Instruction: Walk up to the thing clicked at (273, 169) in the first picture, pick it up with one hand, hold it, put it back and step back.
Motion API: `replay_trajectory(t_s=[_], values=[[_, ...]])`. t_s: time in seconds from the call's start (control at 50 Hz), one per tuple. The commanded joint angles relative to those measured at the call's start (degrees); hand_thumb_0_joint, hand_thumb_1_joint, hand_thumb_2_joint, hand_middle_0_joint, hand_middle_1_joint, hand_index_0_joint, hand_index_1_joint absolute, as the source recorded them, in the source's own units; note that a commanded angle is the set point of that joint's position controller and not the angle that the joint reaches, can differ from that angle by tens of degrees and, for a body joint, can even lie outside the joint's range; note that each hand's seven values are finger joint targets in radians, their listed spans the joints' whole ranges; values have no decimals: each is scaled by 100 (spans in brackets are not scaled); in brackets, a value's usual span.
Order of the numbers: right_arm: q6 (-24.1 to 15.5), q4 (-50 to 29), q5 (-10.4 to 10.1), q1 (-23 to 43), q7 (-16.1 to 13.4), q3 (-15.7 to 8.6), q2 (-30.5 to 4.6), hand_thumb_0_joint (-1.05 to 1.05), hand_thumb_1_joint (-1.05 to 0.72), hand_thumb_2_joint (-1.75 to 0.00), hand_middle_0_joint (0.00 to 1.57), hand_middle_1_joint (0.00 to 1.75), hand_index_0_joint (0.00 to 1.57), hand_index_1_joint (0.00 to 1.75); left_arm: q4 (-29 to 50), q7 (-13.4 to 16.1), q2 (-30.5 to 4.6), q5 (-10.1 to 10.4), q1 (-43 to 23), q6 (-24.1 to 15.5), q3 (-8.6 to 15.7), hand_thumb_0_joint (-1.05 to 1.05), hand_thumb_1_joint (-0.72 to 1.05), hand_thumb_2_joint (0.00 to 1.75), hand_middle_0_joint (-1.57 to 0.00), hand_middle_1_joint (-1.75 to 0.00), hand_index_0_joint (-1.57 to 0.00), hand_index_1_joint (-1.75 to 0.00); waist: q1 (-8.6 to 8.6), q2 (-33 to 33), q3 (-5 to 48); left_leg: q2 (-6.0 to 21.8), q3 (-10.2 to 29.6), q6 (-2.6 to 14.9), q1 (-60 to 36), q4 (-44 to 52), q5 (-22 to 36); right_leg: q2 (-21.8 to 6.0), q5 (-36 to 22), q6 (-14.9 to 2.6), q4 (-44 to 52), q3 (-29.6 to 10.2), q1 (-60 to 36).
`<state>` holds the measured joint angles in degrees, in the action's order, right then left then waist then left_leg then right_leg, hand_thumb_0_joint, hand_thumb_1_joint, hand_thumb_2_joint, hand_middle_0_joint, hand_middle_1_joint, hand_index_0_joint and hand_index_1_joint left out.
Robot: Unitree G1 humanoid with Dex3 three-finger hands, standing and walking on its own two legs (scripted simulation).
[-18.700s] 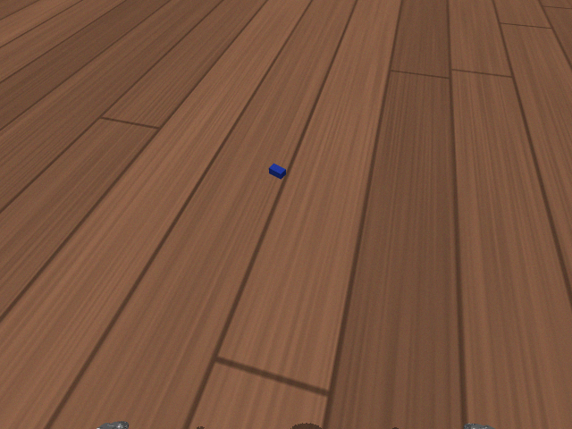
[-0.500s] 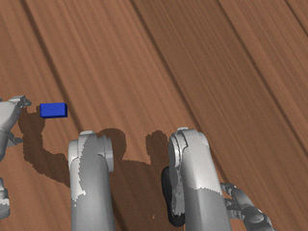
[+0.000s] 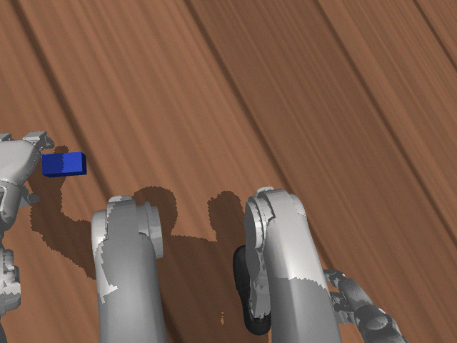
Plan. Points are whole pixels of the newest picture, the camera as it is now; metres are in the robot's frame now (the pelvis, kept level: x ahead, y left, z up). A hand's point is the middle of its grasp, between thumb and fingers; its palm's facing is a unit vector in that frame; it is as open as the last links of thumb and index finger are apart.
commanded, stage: approach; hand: left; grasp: from above
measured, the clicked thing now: (65, 164) +0.42 +0.32 -0.29
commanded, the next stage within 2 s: close in in 0.92 s
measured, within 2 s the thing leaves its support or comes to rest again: neither
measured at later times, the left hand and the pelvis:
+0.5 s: hand (38, 156) +0.41 +0.32 -0.17, palm faces -0.50 -0.10 -0.86, open 12.3 cm; pelvis +0.00 +0.00 +0.01, yaw -1 degrees
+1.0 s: hand (28, 145) +0.43 +0.34 -0.17, palm faces -0.35 -0.05 -0.94, open 12.0 cm; pelvis +0.00 +0.01 +0.00, yaw -2 degrees
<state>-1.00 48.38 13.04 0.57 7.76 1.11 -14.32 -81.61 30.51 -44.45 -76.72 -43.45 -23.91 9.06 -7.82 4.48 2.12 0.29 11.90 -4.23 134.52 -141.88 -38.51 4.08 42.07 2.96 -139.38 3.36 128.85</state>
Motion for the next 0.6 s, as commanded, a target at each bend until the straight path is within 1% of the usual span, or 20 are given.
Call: replay_trajectory(t_s=[0.0,0.02,0.06,0.12,0.14,0.16,0.18,0.2,0.22,0.26,0.28,0.32,0.36,0.4,0.42,0.46,0.48,0.54,0.56,0.58], values=[[-122,-99,-34,-1147,-89,-402,-1466,0,-90,-89,20,30,20,30,769,463,-881,47,-2094,261,-200,0,-13,65,-37,-78,-40,-75,-353,-2060,3822,20,-821,481,-3362,1348,770,62,-1268,-438,1572,669,-1153],[-146,-135,-72,-1153,-86,-398,-1492,0,-90,-89,20,30,20,30,773,543,-1047,67,-2164,389,-69,0,-14,66,-37,-77,-40,-74,-319,-2060,3873,40,-835,480,-3360,1368,810,50,-1290,-438,1557,684,-1150],[-201,-197,-76,-1167,-58,-351,-1476,0,-90,-90,20,30,20,30,598,632,-980,58,-2059,696,-47,0,-17,68,-35,-80,-38,-77,-264,-2266,3853,35,-883,474,-3408,1473,848,38,-1356,-440,1517,689,-1184],[-210,-267,-158,-1167,-37,-277,-1437,0,-91,-90,20,30,20,30,368,598,-1102,83,-2178,1116,28,0,-18,70,-35,-79,-38,-76,-253,-2215,3951,26,-959,510,-3264,1465,936,50,-1546,-462,1613,597,-1390],[-201,-292,-171,-1195,-35,-235,-1441,0,-91,-90,20,30,20,30,394,573,-1191,121,-2208,1237,124,0,-19,70,-35,-78,-38,-76,-255,-2187,4040,18,-963,529,-3234,1462,986,43,-1609,-444,1609,597,-1510],[-204,-344,-209,-1174,-19,-202,-1421,0,-91,-90,20,30,20,30,189,517,-1208,154,-2108,1354,107,0,-20,71,-35,-78,-37,-76,-237,-2123,3961,8,-977,553,-3105,1457,941,37,-1598,-456,1615,565,-1541],[-201,-367,-208,-1133,-21,-160,-1405,0,-91,-90,20,30,20,30,95,449,-1177,190,-2095,1437,14,0,-23,73,-33,-80,-35,-78,-251,-1973,3869,11,-994,596,-2911,1429,861,56,-1569,-433,1711,529,-1609],[-205,-396,-232,-1180,-21,-136,-1412,0,-91,-90,20,30,20,30,26,382,-1203,228,-2026,1504,26,0,-24,74,-33,-79,-35,-77,-278,-1809,3822,-1,-1000,630,-2780,1424,812,59,-1529,-418,1762,518,-1724],[-215,-422,-273,-1134,-21,-119,-1397,0,-91,-90,20,30,20,30,-103,296,-1227,318,-1937,1562,-14,0,-23,73,-34,-78,-35,-77,-271,-1637,3715,-2,-1003,663,-2580,1400,718,71,-1454,-403,1804,469,-1793],[-238,-476,-316,-1145,-27,-100,-1377,0,-91,-90,20,30,20,30,-68,114,-1383,493,-1748,1610,69,0,-26,76,-33,-78,-33,-77,-188,-1461,3686,1,-1002,691,-2399,1386,637,83,-1347,-384,1849,415,-2025],[-242,-515,-304,-1173,-24,-66,-1401,0,-91,-90,20,30,20,30,72,18,-1506,537,-1689,1621,141,0,-26,76,-34,-76,-34,-75,-177,-1409,3722,-8,-1019,710,-2402,1376,720,74,-1437,-360,1853,423,-2186],[-210,-568,-334,-1206,-25,-53,-1383,0,-91,-90,20,30,20,30,175,-208,-1625,671,-1459,1572,184,0,-27,76,-33,-76,-34,-75,-115,-1235,3850,-2,-1021,736,-2297,1311,854,92,-1598,-321,1870,370,-2534],[-193,-580,-374,-1237,-18,-61,-1384,0,-91,-90,20,30,20,30,292,-431,-1669,811,-1316,1456,186,0,-26,75,-34,-76,-35,-75,-96,-1154,3761,2,-1004,732,-2251,1315,908,95,-1641,-305,1870,364,-2627],[-163,-616,-364,-1276,-13,-67,-1384,0,-91,-90,20,30,20,30,404,-631,-1687,909,-1161,1233,221,0,-26,74,-35,-75,-35,-74,-96,-1135,3702,-8,-955,710,-2234,1332,873,103,-1547,-321,1874,400,-2672],[-141,-614,-376,-1263,-25,-63,-1404,0,-91,-90,20,30,20,30,400,-702,-1657,930,-1040,1107,193,0,-26,74,-34,-76,-35,-75,-39,-1117,3631,-6,-931,687,-2238,1369,820,119,-1455,-348,1851,432,-2580],[-108,-608,-299,-1326,-21,-100,-1484,0,-90,-89,20,30,20,30,610,-821,-1583,941,-1058,794,196,0,-22,72,-37,-73,-37,-72,-153,-1224,3527,-5,-865,640,-2387,1358,761,116,-1374,-370,1822,530,-2435],[-101,-584,-284,-1334,-15,-102,-1474,0,-91,-90,20,30,20,30,713,-848,-1550,914,-1070,617,163,0,-21,70,-38,-73,-39,-72,-159,-1305,3438,-7,-832,608,-2451,1381,733,124,-1313,-395,1803,559,-2329],[-87,-483,-196,-1430,2,-103,-1509,0,-90,-89,20,30,20,30,953,-731,-1287,865,-1504,67,-27,0,-19,69,-38,-73,-40,-72,-381,-1418,3372,23,-737,564,-2622,1252,738,131,-1300,-400,1798,649,-2106],[-82,-440,-182,-1426,-11,-85,-1531,0,-90,-89,20,30,20,30,1035,-616,-1339,813,-1533,-88,28,0,-20,70,-38,-72,-39,-71,-339,-1504,3430,30,-715,541,-2772,1243,787,128,-1326,-410,1764,658,-2073],[-90,-410,-170,-1409,-2,-79,-1537,0,-90,-89,20,30,20,30,862,-498,-1359,707,-1506,-191,9,0,-21,71,-38,-72,-38,-71,-359,-1602,3412,60,-682,522,-2907,1188,838,136,-1348,-421,1703,662,-1960]])
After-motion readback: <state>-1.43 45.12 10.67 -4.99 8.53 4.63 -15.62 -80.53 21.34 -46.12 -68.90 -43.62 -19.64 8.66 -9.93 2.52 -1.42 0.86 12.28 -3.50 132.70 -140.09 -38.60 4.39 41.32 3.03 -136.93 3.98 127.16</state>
